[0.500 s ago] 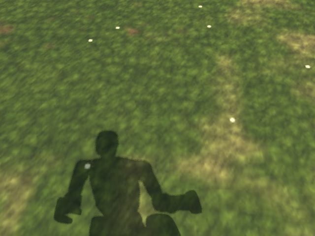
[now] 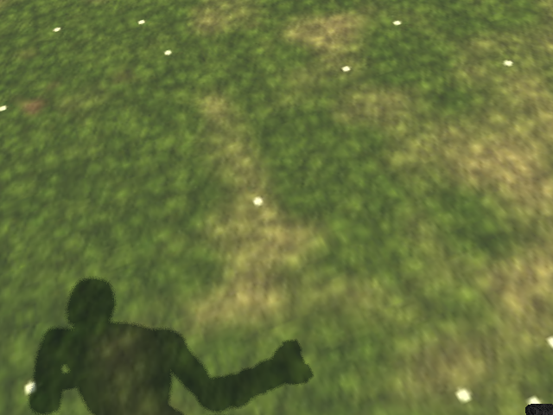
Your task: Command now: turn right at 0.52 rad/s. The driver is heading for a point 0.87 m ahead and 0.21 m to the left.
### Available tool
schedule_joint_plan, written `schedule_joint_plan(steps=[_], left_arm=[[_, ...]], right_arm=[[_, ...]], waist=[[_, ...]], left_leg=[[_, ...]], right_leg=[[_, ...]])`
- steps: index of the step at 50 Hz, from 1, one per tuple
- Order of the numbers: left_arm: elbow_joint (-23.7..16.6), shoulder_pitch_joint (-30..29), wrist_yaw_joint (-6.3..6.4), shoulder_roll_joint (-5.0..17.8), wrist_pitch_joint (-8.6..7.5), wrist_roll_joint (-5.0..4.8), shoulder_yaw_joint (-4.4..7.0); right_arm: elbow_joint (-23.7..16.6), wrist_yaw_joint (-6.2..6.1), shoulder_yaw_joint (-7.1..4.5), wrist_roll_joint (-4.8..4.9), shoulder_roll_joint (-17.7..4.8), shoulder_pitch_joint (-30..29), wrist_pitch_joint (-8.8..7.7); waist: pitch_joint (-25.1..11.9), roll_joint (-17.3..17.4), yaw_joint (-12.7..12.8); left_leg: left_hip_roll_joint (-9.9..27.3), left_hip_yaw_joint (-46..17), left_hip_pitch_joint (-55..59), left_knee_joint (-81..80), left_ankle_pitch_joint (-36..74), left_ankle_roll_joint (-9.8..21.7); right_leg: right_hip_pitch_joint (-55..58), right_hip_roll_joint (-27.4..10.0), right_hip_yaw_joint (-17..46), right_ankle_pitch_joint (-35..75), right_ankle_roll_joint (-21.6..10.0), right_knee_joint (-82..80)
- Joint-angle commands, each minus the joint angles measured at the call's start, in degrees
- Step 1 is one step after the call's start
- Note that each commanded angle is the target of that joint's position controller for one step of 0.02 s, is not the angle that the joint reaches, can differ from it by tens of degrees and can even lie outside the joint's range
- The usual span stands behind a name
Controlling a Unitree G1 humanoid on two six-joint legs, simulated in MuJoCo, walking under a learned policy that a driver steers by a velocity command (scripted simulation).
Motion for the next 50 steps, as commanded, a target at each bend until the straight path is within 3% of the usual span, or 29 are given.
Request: schedule_joint_plan(steps=[1, 2, 4, 5, 6, 8, 10, 11, 12, 13, 14, 16, 18, 21, 24, 26, 27, 28, 30, 34, 40, 41, 42, 43, 45, 46, 47, 48, 50], left_arm=[[-3.8, 0.2, 0.16, 8.4, -0.25, 0.72, 1.92], [-3.5, 1.4, -0.04, 7.9, -0.27, 0.57, 1.67], [-2.9, 2.8, -0.85, 8.0, -0.76, 0.03, 1.25], [-2.5, 3.0, -1.29, 8.2, -1.27, 0.12, 1.05], [-2.3, 2.9, -1.66, 8.3, -1.86, 0.24, 0.93], [-1.9, 2.0, -1.82, 6.9, -2.41, 0.60, 0.34], [-2.2, -0.2, -1.46, 4.5, -2.62, 0.72, -0.61], [-2.8, -0.1, -1.41, 1.9, -2.99, 1.37, -1.43], [-3.7, 2.9, -1.05, 1.2, -3.35, 1.25, -1.60], [-3.7, 1.2, -0.62, 3.8, -3.10, 1.49, -1.11], [-3.7, 0.2, -0.49, 6.2, -2.65, 1.12, -0.21], [-2.9, -0.3, -0.19, 5.5, -1.63, 1.11, 0.28], [-1.9, 0.1, -0.50, 3.2, -1.06, 0.76, -0.14], [-1.0, -0.8, -1.20, -0.2, -0.91, 0.37, -1.16], [-0.4, -0.7, -1.35, 0.5, -0.71, 0.27, -0.70], [-0.4, -0.6, -1.22, 1.7, -0.85, 1.24, -0.46], [-1.1, -0.5, -0.72, 4.7, -0.87, 1.55, 0.15], [-0.3, -0.5, -0.50, 6.7, -0.73, 1.27, 0.73], [-0.3, -1.4, -0.93, 3.3, -0.67, 1.05, 0.26], [0.9, -0.4, -0.93, 3.1, -1.39, 0.96, 0.16], [2.6, -1.5, -1.08, 3.1, -1.70, 0.79, 0.20], [2.8, -1.9, -0.91, 3.3, -1.73, 0.96, 0.34], [2.5, -1.9, -0.55, 5.3, -1.73, 1.06, 1.13], [2.7, -1.0, -0.02, 6.7, -1.55, 1.01, 1.79], [3.5, 2.5, 1.06, 8.2, -0.84, 0.85, 2.79], [3.8, 4.1, 1.48, 8.5, -0.40, 0.97, 2.99], [3.4, 3.4, 1.84, 7.5, -0.36, 1.59, 2.65], [2.8, 2.0, 1.84, 6.7, -0.69, 2.23, 2.11], [1.7, -6.8, 1.51, 6.4, -1.79, 1.31, 2.10]], right_arm=[[-4.1, 0.42, -0.63, 0.09, -3.8, -2.5, -1.16], [-4.0, 0.84, -0.48, 0.28, -3.8, -1.8, -1.47], [-4.4, 2.06, -0.15, 1.07, -3.8, -2.7, -2.50], [-4.4, 2.50, -0.15, 1.35, -4.1, -2.8, -3.29], [-4.3, 2.80, -0.23, 1.62, -4.5, -2.7, -4.16], [-3.7, 2.82, -0.38, 1.01, -4.5, -1.4, -5.73], [-2.5, 2.62, -0.31, -0.44, -4.0, 3.1, -6.77], [-2.4, 2.33, -0.64, -1.42, -6.4, 6.4, -6.80], [-1.7, 2.29, -1.40, -2.34, -10.9, 7.3, -6.25], [-0.7, 2.48, -0.23, -1.43, -5.9, 9.5, -5.88], [-0.2, 2.61, 0.63, -0.31, -4.0, 9.7, -5.61], [0.6, 2.27, 0.52, 0.79, -5.5, 9.6, -4.99], [0.8, 1.83, 1.08, 0.57, -4.9, 7.3, -4.37], [1.1, 1.70, 1.31, -0.18, -5.0, 5.6, -2.71], [1.8, 1.86, 1.58, 0.72, -5.3, 5.7, -1.77], [2.8, 2.08, 2.02, 1.13, -4.6, 7.2, -2.06], [3.0, 2.31, 2.44, -0.11, -3.7, 8.5, -2.69], [3.5, 2.72, 2.63, -0.82, -3.3, 12.2, -3.08], [4.0, 2.94, 2.87, -0.60, -3.8, 8.7, -2.87], [4.3, 2.54, 2.88, -0.05, -4.1, 8.8, -1.62], [6.0, 1.81, 2.85, 0.03, -4.6, 8.9, -0.29], [6.1, 1.79, 2.89, 0.29, -4.7, 8.7, -0.11], [5.6, 1.59, 2.40, 0.89, -6.4, 7.2, 0.04], [4.8, 1.39, 2.00, 1.31, -7.4, 6.0, 0.17], [3.4, 1.21, 1.61, 1.92, -7.1, 4.7, 0.40], [2.9, 1.27, 1.51, 2.10, -6.1, 4.6, 0.68], [2.3, 1.44, 1.28, 2.06, -5.3, 4.2, 1.31], [1.8, 1.67, 0.60, 2.10, -5.9, 4.2, 2.00], [1.6, 1.61, 0.70, 2.15, -4.2, 7.2, 3.69]], waist=[[-7.6, -10.2, 1.7], [-9.1, -9.7, 2.3], [-6.2, -11.2, 3.7], [-4.3, -12.3, 3.8], [-2.6, -12.5, 3.7], [-0.3, -10.7, 2.1], [-3.2, -9.1, -1.7], [-7.6, -3.8, -2.2], [-8.7, 8.1, 0.9], [-8.0, 10.6, -1.6], [-5.3, 8.8, -2.0], [-4.1, 6.1, -2.1], [-4.5, 5.8, -0.9], [-6.0, 7.7, -1.1], [-6.6, 7.0, -0.9], [-6.6, 4.9, -0.2], [-8.3, 0.9, -0.9], [-9.9, -5.3, -3.5], [-7.2, -3.9, -0.5], [-7.0, -4.1, -0.6], [-6.8, -2.9, -1.0], [-6.6, -3.0, -1.0], [-5.4, -3.3, -0.2], [-5.7, -3.5, 0.4], [-7.1, -5.7, 1.7], [-7.4, -9.0, 2.1], [-7.1, -14.2, 2.7], [-5.8, -11.6, 2.0], [-2.5, -9.2, -3.0]], left_leg=[[1.1, 1.1, -0.9, -2.3, -0.4, -0.1], [1.4, 1.6, 0.1, -4.3, -0.1, 0.4], [1.8, 2.7, 1.2, -9.5, -1.1, 1.9], [2.0, 3.0, 2.5, -11.7, -2.2, 2.7], [2.1, 3.5, 4.4, -14.2, -3.3, 3.6], [1.5, 4.5, 10.2, -22.1, -2.0, 5.1], [2.6, 4.1, 21.8, -31.8, 9.4, 6.3], [9.3, -1.7, 29.9, -31.3, 19.3, 8.3], [16.4, -12.4, 35.5, -30.4, 28.7, 15.0], [21.9, -19.7, 34.3, -32.5, 29.8, 20.9], [22.3, -18.9, 33.7, -32.5, 29.1, 21.5], [19.7, -14.1, 34.2, -32.1, 29.1, 19.0], [16.2, -7.8, 32.3, -31.8, 35.3, 16.9], [12.1, -0.7, 28.0, -30.0, 44.0, 16.1], [12.2, -0.3, 27.1, -28.3, 45.2, 15.8], [10.8, -0.1, 24.4, -28.2, 35.8, 12.6], [8.9, 1.3, 21.7, -27.2, 26.9, 9.9], [5.7, 3.7, 20.2, -28.5, 16.8, 7.7], [4.1, 5.6, 18.7, -27.2, 12.0, 5.7], [4.5, 5.3, 20.6, -25.8, 18.8, 5.4], [4.7, 5.2, 23.8, -26.4, 18.5, 4.8], [4.8, 4.4, 22.4, -26.5, 18.7, 5.0], [4.4, 4.0, 19.8, -24.9, 18.7, 5.4], [4.0, 3.4, 17.6, -22.9, 18.2, 5.7], [2.5, 3.4, 12.5, -15.5, 11.5, 5.4], [1.1, 5.1, 9.5, -9.0, 0.7, 4.3], [0.7, 6.2, 6.0, 4.4, -22.6, 3.2], [3.4, 4.6, 3.9, 14.2, -26.3, 2.5], [7.5, 4.5, 6.9, 8.5, -19.4, 2.5]], right_leg=[[8.9, -14.6, 13.8, 15.9, -7.2, -3.8], [9.4, -14.3, 14.7, 5.3, -7.5, -5.2], [7.6, -14.4, 18.8, -18.9, -8.8, -9.7], [6.5, -14.9, 20.4, -23.2, -9.4, -11.3], [5.4, -15.0, 20.8, -24.1, -9.6, -11.8], [4.3, -13.0, 19.2, -15.6, -8.5, -9.4], [3.4, -9.9, 16.1, 2.2, -5.3, -3.2], [1.0, -7.0, 11.4, 2.7, -2.0, 4.1], [-7.2, -0.2, 2.6, -8.4, 2.0, 11.5], [-10.4, -1.3, 0.9, -22.2, 5.3, 17.3], [-13.5, -2.7, -0.5, -25.7, 7.1, 22.4], [-16.4, -4.7, -2.4, -21.9, 9.4, 27.0], [-12.8, -6.7, -4.7, -16.8, 10.5, 22.8], [-3.3, -6.2, -9.9, -11.5, 10.6, 13.4], [2.7, -5.5, -12.1, -1.2, 8.8, 3.0], [10.3, -6.6, -10.2, 13.4, 6.2, -5.7], [15.8, -10.9, -5.7, 27.5, 4.5, -3.7], [18.0, -12.0, -5.0, 30.8, 1.1, 1.7], [16.5, -10.6, -5.3, 26.6, 0.2, 2.9], [14.6, -10.5, -5.1, 32.0, 0.4, 3.7], [12.9, -10.5, -5.1, 31.6, 0.4, 3.2], [14.1, -10.5, -5.8, 30.6, 0.7, 3.2], [14.9, -10.5, -6.3, 29.9, 0.7, 3.6], [16.1, -11.4, -6.2, 30.4, 0.1, 3.9], [18.2, -16.2, -3.4, 32.2, -3.3, 2.5], [18.2, -21.3, 0.1, 33.1, -6.5, -0.7], [16.1, -28.1, 5.2, 34.7, -11.3, -4.6], [12.1, -31.0, 5.5, 32.5, -13.2, -7.0], [4.1, -26.1, -4.1, 20.4, -7.6, -8.8]])
Next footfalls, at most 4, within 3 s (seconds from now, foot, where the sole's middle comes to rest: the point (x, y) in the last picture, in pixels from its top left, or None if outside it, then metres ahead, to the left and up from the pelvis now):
0.22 left None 0.12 0.16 -0.78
0.52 right None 0.17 -0.10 -0.78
1.76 right None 0.24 -0.03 -0.78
2.18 left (165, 406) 0.46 0.37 -0.78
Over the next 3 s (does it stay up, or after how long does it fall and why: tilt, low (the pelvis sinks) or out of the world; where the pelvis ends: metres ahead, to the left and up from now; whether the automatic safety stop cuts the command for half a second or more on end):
stays up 0.94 0.38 -0.01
